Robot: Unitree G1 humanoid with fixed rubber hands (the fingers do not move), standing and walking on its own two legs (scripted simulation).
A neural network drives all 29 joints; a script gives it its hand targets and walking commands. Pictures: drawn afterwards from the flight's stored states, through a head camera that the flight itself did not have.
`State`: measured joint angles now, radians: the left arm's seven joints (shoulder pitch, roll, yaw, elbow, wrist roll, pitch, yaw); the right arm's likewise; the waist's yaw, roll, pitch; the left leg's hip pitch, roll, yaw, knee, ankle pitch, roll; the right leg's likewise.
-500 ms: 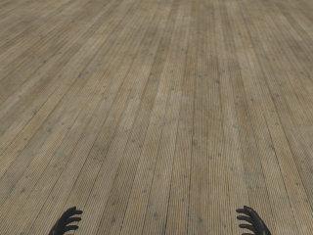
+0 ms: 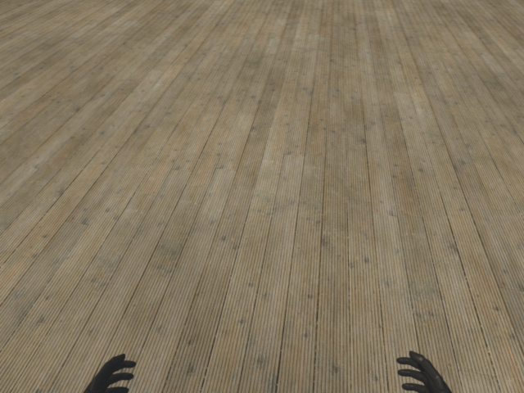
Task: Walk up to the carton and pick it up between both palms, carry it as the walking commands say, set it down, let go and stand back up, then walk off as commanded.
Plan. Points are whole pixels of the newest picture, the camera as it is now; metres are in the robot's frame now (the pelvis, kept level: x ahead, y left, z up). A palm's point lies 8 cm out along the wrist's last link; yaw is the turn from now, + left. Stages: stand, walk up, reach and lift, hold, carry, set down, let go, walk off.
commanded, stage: stand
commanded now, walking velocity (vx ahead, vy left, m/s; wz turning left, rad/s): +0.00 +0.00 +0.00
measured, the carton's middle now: out of the picture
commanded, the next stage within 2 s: walk up in 0.64 s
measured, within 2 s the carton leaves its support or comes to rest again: neither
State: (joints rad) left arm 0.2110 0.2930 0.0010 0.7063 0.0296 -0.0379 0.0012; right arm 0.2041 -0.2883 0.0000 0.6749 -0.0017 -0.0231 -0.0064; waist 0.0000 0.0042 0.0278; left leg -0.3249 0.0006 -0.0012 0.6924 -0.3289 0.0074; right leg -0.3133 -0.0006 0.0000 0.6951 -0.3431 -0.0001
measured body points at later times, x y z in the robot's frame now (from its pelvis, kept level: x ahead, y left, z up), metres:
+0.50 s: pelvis +0.00 -0.01 +0.00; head -0.01 -0.02 +0.45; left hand +0.13 +0.26 -0.09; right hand +0.14 -0.27 -0.10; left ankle +0.03 +0.12 -0.72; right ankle +0.02 -0.12 -0.72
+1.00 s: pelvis +0.00 -0.03 +0.01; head +0.00 -0.05 +0.46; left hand +0.15 +0.25 -0.08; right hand +0.11 -0.34 -0.09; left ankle +0.03 +0.12 -0.72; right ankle +0.03 -0.14 -0.69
